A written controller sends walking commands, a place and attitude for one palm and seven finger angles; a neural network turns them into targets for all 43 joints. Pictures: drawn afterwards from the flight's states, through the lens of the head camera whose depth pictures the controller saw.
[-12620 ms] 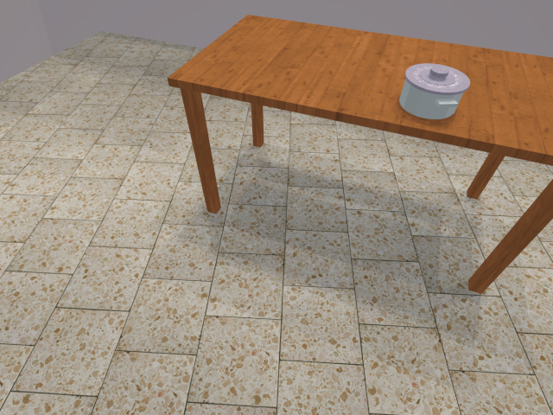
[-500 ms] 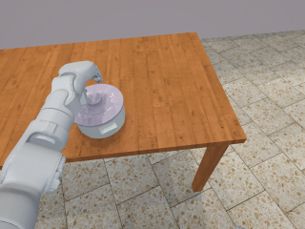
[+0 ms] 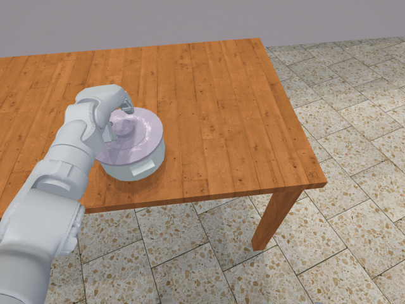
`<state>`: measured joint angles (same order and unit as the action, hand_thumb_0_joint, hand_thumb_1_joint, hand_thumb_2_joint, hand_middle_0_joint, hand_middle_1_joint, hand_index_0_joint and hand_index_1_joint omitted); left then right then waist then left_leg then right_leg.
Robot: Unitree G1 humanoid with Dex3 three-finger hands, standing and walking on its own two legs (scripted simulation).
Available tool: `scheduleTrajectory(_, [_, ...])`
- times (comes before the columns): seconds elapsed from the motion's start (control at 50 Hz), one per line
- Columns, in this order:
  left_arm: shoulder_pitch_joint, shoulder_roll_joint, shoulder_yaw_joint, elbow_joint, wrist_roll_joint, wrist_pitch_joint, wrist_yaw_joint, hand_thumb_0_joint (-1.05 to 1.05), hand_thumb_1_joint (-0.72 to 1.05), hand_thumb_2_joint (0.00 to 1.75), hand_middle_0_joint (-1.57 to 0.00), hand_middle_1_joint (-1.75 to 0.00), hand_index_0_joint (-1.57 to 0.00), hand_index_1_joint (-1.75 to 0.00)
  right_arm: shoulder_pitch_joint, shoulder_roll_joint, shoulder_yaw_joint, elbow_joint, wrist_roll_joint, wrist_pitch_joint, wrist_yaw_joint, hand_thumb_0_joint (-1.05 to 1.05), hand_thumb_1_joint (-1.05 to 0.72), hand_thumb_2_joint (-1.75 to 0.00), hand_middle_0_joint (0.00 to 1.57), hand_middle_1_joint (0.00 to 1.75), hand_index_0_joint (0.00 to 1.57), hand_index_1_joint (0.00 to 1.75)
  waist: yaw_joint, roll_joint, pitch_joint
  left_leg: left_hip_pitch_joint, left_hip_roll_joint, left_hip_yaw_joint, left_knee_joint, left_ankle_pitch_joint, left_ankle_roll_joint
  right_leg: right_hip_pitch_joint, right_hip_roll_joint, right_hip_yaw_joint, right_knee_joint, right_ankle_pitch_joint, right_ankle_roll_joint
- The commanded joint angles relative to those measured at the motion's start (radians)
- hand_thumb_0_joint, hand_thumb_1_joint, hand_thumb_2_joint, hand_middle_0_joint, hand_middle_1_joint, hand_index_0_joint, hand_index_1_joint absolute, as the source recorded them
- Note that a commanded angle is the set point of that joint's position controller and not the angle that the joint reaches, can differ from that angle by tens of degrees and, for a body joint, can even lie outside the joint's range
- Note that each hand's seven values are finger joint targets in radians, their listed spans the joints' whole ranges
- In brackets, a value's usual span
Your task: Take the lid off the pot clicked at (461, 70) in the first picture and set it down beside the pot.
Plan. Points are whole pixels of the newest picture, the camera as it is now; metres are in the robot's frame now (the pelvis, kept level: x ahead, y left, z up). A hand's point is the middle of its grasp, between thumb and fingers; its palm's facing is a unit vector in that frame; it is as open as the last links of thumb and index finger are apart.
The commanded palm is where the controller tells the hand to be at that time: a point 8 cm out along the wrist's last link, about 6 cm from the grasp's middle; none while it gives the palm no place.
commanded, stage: lower the open fingers around the knob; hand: left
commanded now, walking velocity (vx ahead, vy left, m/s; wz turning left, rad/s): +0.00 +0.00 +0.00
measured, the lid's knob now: (123, 128) +0.49 +0.17 +0.04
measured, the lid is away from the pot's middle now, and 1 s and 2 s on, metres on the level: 0.00 0.00 0.01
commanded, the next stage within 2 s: close the fingers and squeeze the knob in 0.62 s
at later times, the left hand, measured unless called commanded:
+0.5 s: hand (113, 129) +0.47 +0.18 +0.07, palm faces -0.36 -0.08 -0.93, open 10.2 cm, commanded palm +0.46 +0.19 +0.13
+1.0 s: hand (114, 133) +0.46 +0.18 +0.07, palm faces -0.37 -0.07 -0.93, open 10.0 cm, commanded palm +0.46 +0.18 +0.13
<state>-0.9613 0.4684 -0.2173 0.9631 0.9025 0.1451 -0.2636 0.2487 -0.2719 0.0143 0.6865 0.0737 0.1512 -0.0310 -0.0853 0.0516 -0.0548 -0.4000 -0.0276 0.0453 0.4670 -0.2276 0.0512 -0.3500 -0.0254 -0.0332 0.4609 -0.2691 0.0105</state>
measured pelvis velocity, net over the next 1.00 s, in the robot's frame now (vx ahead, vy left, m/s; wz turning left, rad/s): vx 0.00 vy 0.00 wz -0.01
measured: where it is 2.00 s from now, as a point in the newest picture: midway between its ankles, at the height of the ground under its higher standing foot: outside the picture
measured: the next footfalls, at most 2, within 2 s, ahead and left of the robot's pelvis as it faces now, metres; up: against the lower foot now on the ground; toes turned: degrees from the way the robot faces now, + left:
none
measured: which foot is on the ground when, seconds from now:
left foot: down 0.00-1.00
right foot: down 0.00-1.00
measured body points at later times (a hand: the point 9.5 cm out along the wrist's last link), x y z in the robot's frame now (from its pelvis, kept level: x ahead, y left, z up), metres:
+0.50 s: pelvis +0.00 +0.00 +0.00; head +0.06 -0.01 +0.44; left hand +0.48 +0.19 +0.12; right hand +0.06 -0.27 -0.14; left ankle +0.00 +0.09 -0.74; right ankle -0.03 -0.13 -0.74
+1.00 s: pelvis +0.00 +0.00 +0.00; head +0.05 -0.02 +0.44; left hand +0.47 +0.18 +0.12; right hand +0.06 -0.27 -0.14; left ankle +0.00 +0.09 -0.74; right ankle -0.03 -0.13 -0.74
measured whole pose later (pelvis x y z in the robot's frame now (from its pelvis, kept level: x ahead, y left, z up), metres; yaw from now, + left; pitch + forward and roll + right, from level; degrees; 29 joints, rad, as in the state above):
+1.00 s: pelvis +0.00 +0.00 +0.00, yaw -1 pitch +10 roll +0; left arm -0.94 0.45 -0.22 1.02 0.92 0.14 -0.19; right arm 0.26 -0.27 0.01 0.70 0.07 0.15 -0.04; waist -0.09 0.05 -0.07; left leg -0.44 -0.02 0.05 0.50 -0.24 0.05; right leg -0.39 -0.02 -0.03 0.48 -0.27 0.01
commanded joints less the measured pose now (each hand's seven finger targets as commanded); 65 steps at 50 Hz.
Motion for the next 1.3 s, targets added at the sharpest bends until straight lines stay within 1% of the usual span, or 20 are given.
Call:
scheduleTrajectory(0.0, [-0.522,0.239,0.076,-0.228,0.021,-0.025,0.063,0.0,-0.29,1.38,-0.82,-0.08,-0.82,-0.08,0.017,-0.135,-0.051,-0.105,-0.006,-0.031,-0.011,0.0,-0.9,-0.9,0.2,0.3,0.2,0.3,-0.007,-0.01,-0.459,0.346,0.006,-0.066,0.021,0.427,0.026,0.051,0.044,-0.001,-0.017,0.378,-0.043])
scheduleTrajectory(0.08, [-0.45,0.229,0.084,-0.139,0.014,-0.008,0.08,0.0,-0.29,1.38,-0.82,-0.08,-0.82,-0.08,0.034,-0.143,-0.054,-0.088,-0.007,-0.023,-0.005,0.0,-0.9,-0.9,0.2,0.3,0.2,0.3,-0.006,-0.032,-0.399,0.305,0.014,-0.059,0.022,0.418,0.021,0.03,0.047,-0.005,-0.017,0.363,-0.041])
scheduleTrajectory(0.14, [-0.519,0.191,0.041,-0.165,0.022,-0.007,0.084,0.0,-0.29,1.38,-0.82,-0.08,-0.82,-0.08,0.03,-0.143,-0.055,-0.087,-0.002,-0.023,-0.009,0.0,-0.9,-0.9,0.2,0.3,0.2,0.3,-0.024,-0.033,-0.406,0.311,0.012,-0.062,0.02,0.379,0.022,0.002,0.05,-0.006,-0.017,0.341,-0.042])
scheduleTrajectory(0.26, [-0.463,0.252,0.102,-0.119,0.022,-0.027,0.097,0.0,-0.29,1.38,-0.82,-0.08,-0.82,-0.08,0.048,-0.15,-0.055,-0.078,-0.006,-0.028,-0.02,0.0,-0.9,-0.9,0.2,0.3,0.2,0.3,-0.014,-0.047,-0.422,0.284,0.012,-0.054,0.027,0.382,0.024,0.021,0.049,0.001,-0.012,0.356,-0.044])
scheduleTrajectory(0.3, [-0.464,0.172,0.039,-0.11,0.027,-0.019,0.102,0.0,-0.29,1.38,-0.82,-0.08,-0.82,-0.08,0.049,-0.141,-0.059,-0.074,-0.006,-0.027,-0.014,0.0,-0.9,-0.9,0.2,0.3,0.2,0.3,-0.024,-0.02,-0.408,0.303,0.014,-0.052,0.034,0.391,0.021,-0.016,0.052,-0.005,-0.007,0.343,-0.043])
scheduleTrajectory(0.4, [-0.436,0.203,0.067,-0.114,0.02,-0.017,0.103,0.0,-0.29,1.38,-0.82,-0.08,-0.82,-0.08,0.048,-0.145,-0.059,-0.084,-0.007,-0.021,-0.01,0.0,-0.9,-0.9,0.2,0.3,0.2,0.3,-0.013,-0.039,-0.423,0.281,0.014,-0.049,0.036,0.391,0.021,0.017,0.05,-0.002,-0.002,0.363,-0.041])
scheduleTrajectory(0.44, [-0.394,0.202,0.06,-0.05,0.022,-0.007,0.101,0.0,-0.29,1.38,-0.82,-0.08,-0.82,-0.08,0.046,-0.148,-0.053,-0.083,-0.001,-0.018,-0.014,0.0,-0.9,-0.9,0.2,0.3,0.2,0.3,-0.018,-0.074,-0.372,0.234,0.011,-0.038,0.033,0.34,0.023,0.013,0.051,0.001,-0.008,0.35,-0.039])
scheduleTrajectory(0.5, [-0.435,0.238,0.086,-0.132,0.024,-0.016,0.102,0.0,-0.29,1.38,-0.82,-0.08,-0.82,-0.08,0.039,-0.145,-0.056,-0.094,-0.003,-0.018,-0.016,0.0,-0.9,-0.9,0.2,0.3,0.2,0.3,-0.008,-0.034,-0.431,0.267,0.009,-0.042,0.034,0.377,0.026,0.047,0.047,0.005,-0.002,0.38,-0.041])
scheduleTrajectory(0.64, [-0.392,0.208,0.059,-0.081,0.023,-0.01,0.102,0.0,-0.29,1.38,-0.82,-0.08,-0.82,-0.08,0.034,-0.143,-0.052,-0.094,0.003,-0.015,-0.019,0.0,-0.9,-0.9,0.2,0.3,0.2,0.3,-0.016,-0.045,-0.356,0.239,0.011,-0.037,0.027,0.317,0.025,0.007,0.05,0.001,-0.014,0.328,-0.041])
scheduleTrajectory(0.7, [-0.452,0.239,0.081,-0.162,0.024,-0.02,0.105,0.0,-0.29,1.38,-0.82,-0.08,-0.82,-0.08,0.035,-0.144,-0.056,-0.097,-0.001,-0.016,-0.018,0.0,-0.9,-0.9,0.2,0.3,0.2,0.3,-0.012,-0.013,-0.42,0.28,0.012,-0.044,0.027,0.343,0.025,0.026,0.048,0.004,-0.01,0.34,-0.043])
scheduleTrajectory(0.72, [-0.405,0.208,0.065,-0.114,0.025,-0.016,0.104,0.0,-0.13,1.03,-0.53,-0.64,-0.53,-0.64,0.031,-0.138,-0.055,-0.101,-0.001,-0.018,-0.018,0.0,-0.9,-0.9,0.2,0.3,0.2,0.3,-0.012,-0.022,-0.397,0.273,0.01,-0.043,0.031,0.342,0.025,0.015,0.05,0.001,-0.01,0.332,-0.043])
scheduleTrajectory(0.78, [-0.433,0.22,0.071,-0.151,0.021,-0.022,0.107,0.0,-0.1,1.03,-0.53,-0.7,-0.53,-0.7,0.034,-0.142,-0.055,-0.097,-0.002,-0.016,-0.019,0.0,-0.9,-0.9,0.2,0.3,0.2,0.3,-0.013,-0.018,-0.416,0.284,0.013,-0.047,0.029,0.355,0.025,0.021,0.05,0.002,-0.01,0.341,-0.043])
scheduleTrajectory(0.84, [-0.436,0.192,0.049,-0.091,0.019,-0.005,0.109,0.0,-0.07,1.03,-0.53,-0.75,-0.53,-0.75,0.037,-0.142,-0.055,-0.084,0.002,-0.016,-0.02,0.0,-0.9,-0.9,0.2,0.3,0.2,0.3,-0.024,-0.048,-0.353,0.246,0.014,-0.041,0.023,0.295,0.025,-0.003,0.051,-0.001,-0.018,0.302,-0.042])
scheduleTrajectory(0.9, [-0.478,0.162,0.029,-0.138,0.016,-0.011,0.109,0.0,-0.05,1.03,-0.53,-0.8,-0.53,-0.8,0.039,-0.139,-0.057,-0.085,-0.002,-0.022,-0.02,0.0,-0.9,-0.9,0.2,0.3,0.2,0.3,-0.028,-0.013,-0.408,0.297,0.014,-0.05,0.03,0.339,0.024,-0.008,0.051,-0.001,-0.01,0.317,-0.044])
scheduleTrajectory(0.98, [-0.467,0.236,0.087,-0.13,0.018,-0.018,0.11,0.0,0.0,1.02,-0.54,-0.86,-0.54,-0.86,0.043,-0.146,-0.055,-0.081,-0.005,-0.023,-0.023,0.0,-0.9,-0.9,0.2,0.3,0.2,0.3,-0.016,-0.045,-0.425,0.273,0.011,-0.046,0.028,0.325,0.027,0.029,0.05,0.006,-0.012,0.334,-0.042])
scheduleTrajectory(1.06, [-0.426,0.168,0.046,-0.098,0.015,-0.015,0.104,0.0,0.04,1.01,-0.56,-0.9,-0.56,-0.9,0.036,-0.14,-0.055,-0.086,-0.002,-0.025,-0.021,0.0,-0.9,-0.9,0.2,0.3,0.2,0.3,-0.019,-0.04,-0.38,0.255,0.014,-0.043,0.032,0.354,0.026,0.005,0.051,0.002,-0.012,0.347,-0.044])
scheduleTrajectory(1.16, [-0.444,0.216,0.085,-0.126,0.015,-0.02,0.109,0.0,0.1,0.99,-0.58,-0.95,-0.58,-0.95,0.041,-0.143,-0.056,-0.085,-0.004,-0.025,-0.02,0.0,-0.9,-0.9,0.2,0.3,0.2,0.3,-0.01,-0.025,-0.414,0.275,0.016,-0.05,0.032,0.378,0.025,0.022,0.05,0.002,-0.006,0.356,-0.046])
scheduleTrajectory(1.2, [-0.43,0.165,0.042,-0.143,0.019,-0.019,0.11,0.0,0.12,0.97,-0.59,-0.97,-0.59,-0.97,0.045,-0.136,-0.059,-0.088,-0.007,-0.024,-0.015,0.0,-0.9,-0.9,0.2,0.3,0.2,0.3,-0.016,-0.012,-0.439,0.314,0.017,-0.053,0.043,0.431,0.024,0.014,0.051,-0.003,-0.001,0.375,-0.043])
scheduleTrajectory(1.24, [-0.419,0.235,0.097,-0.138,0.027,-0.018,0.118,0.0,0.14,0.96,-0.6,-0.98,-0.6,-0.98,0.044,-0.143,-0.06,-0.086,-0.007,-0.021,-0.014,0.0,-0.9,-0.9,0.2,0.3,0.2,0.3,-0.005,-0.032,-0.432,0.296,0.018,-0.05,0.042,0.42,0.024,0.031,0.052,0.0,-0.003,0.383,-0.043])
scheduleTrajectory(1.28, [-0.411,0.197,0.064,-0.119,0.022,-0.016,0.117,0.0,0.17,0.95,-0.61,-0.99,-0.61,-0.99,0.035,-0.141,-0.055,-0.086,-0.003,-0.018,-0.015,0.0,-0.9,-0.9,0.2,0.3,0.2,0.3,-0.012,-0.044,-0.41,0.274,0.013,-0.048,0.038,0.398,0.024,0.027,0.054,0.0,-0.004,0.381,-0.042])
